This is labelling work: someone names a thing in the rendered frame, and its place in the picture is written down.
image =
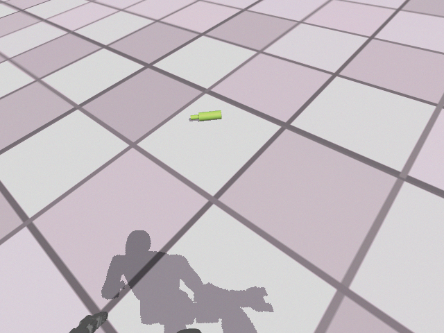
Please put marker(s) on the left robot hand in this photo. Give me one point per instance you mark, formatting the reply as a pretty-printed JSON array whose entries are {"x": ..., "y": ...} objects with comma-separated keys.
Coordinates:
[{"x": 91, "y": 323}]

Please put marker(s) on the bottle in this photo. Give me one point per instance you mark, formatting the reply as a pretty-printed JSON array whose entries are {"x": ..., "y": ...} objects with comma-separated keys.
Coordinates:
[{"x": 203, "y": 116}]

